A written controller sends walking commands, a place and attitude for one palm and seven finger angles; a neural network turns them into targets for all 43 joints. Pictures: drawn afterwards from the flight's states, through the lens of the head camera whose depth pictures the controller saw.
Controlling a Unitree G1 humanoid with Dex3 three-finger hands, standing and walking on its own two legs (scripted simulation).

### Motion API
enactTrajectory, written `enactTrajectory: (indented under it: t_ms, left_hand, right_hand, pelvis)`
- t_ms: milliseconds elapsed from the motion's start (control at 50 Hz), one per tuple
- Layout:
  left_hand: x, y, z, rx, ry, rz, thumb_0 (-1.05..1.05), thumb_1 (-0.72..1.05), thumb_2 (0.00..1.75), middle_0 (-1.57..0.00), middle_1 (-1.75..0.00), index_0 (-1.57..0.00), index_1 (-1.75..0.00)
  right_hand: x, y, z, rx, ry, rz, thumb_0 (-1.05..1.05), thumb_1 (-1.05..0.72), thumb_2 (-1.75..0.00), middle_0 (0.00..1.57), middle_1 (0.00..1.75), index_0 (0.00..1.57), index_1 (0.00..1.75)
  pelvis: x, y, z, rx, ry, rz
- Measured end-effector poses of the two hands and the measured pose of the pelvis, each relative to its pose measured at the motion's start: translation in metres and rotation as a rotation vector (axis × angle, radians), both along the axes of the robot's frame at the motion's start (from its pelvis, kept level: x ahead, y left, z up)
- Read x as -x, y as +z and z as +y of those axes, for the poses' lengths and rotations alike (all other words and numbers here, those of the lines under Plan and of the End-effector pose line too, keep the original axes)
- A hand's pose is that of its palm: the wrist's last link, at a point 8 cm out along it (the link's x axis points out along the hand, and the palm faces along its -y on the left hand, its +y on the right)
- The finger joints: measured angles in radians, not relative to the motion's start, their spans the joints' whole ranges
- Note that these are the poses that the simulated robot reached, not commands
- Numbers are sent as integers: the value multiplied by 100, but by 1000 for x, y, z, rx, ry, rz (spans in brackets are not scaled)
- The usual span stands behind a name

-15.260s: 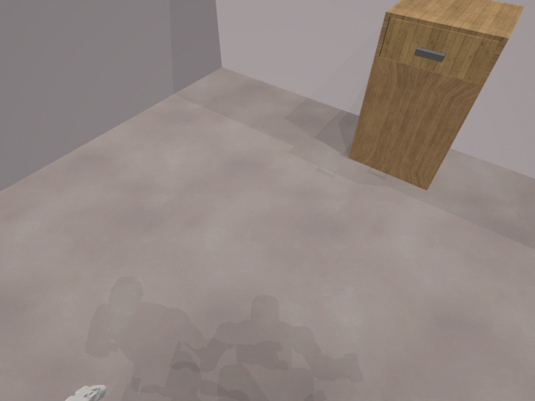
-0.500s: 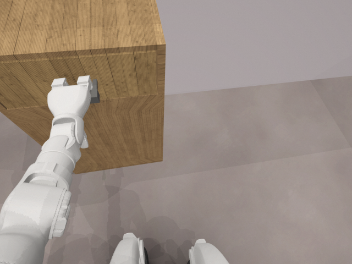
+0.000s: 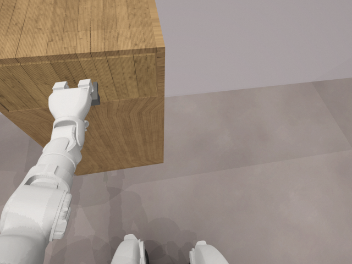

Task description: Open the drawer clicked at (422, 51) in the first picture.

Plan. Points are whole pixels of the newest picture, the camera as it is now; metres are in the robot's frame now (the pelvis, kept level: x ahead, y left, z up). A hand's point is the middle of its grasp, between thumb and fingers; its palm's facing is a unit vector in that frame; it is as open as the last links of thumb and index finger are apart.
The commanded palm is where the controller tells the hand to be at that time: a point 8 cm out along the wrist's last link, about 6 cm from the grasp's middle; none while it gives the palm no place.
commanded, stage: close the thumb around the handle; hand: left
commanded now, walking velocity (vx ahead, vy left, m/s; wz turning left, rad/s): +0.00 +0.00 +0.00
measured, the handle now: (76, 93) +0.54 +0.22 +0.00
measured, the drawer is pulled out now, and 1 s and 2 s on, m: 0.00 0.04 0.07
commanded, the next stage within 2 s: pull the drawer open in 0.28 s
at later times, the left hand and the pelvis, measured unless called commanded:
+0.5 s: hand (79, 116) +0.48 +0.21 -0.02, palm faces -0.06 -0.04 -1.00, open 5.8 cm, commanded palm +0.45 +0.20 +0.03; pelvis +0.00 +0.00 +0.00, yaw -1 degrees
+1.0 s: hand (79, 129) +0.44 +0.21 -0.02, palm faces -0.05 -0.06 -1.00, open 5.8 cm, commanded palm +0.40 +0.20 +0.03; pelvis +0.03 +0.01 +0.02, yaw -1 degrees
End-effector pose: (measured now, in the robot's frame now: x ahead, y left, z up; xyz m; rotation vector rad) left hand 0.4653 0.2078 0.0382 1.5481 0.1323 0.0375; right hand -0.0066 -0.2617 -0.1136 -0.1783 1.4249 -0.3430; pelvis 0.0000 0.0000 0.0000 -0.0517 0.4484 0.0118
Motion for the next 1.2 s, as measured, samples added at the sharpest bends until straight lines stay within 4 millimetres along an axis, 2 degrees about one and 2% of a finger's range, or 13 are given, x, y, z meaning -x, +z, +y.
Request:
enactTrajectory:
  t_ms: [180, 520, 660, 800, 1060, 1200]
  left_hand:
    - [-1, 0, 0, 4, 1, -2, 0, 66, 80, -38, -133, -41, -132]
    - [1, -1, 1, 19, -5, -4, 0, 69, 77, -33, -135, -39, -134]
    - [6, -1, 1, 22, -10, -8, 0, 70, 76, -31, -135, -38, -135]
    - [17, -2, 0, 27, -14, -9, 0, 70, 76, -30, -135, -37, -135]
    - [47, -2, -2, 33, -15, -12, 0, 70, 76, -29, -135, -37, -134]
    - [68, -1, -4, 39, -11, -8, 0, 70, 76, -29, -135, -37, -133]
  right_hand:
    - [0, 0, 0, 3, -1, -1, 0, -91, -89, 20, 30, 20, 30]
    - [5, 2, 3, 1, -21, -3, 0, -91, -89, 20, 30, 20, 30]
    - [-2, 5, 7, -12, -29, -1, 0, -91, -89, 20, 30, 20, 30]
    - [-25, 8, 9, -28, -21, -29, 0, -91, -89, 20, 30, 20, 30]
    - [-94, 16, 6, -44, 47, -152, 0, -91, -89, 20, 30, 20, 30]
    - [-123, 22, 4, -50, 81, -216, 0, -91, -89, 20, 30, 20, 30]
  pelvis:
    - [1, -1, 0, 0, -2, 1]
    - [1, 1, 3, 0, -17, -3]
    - [-7, 6, 6, -6, -27, -11]
    - [-18, 13, 7, -12, -32, -27]
    - [-35, 23, 5, -21, -20, -61]
    - [-41, 27, 2, -24, -17, -79]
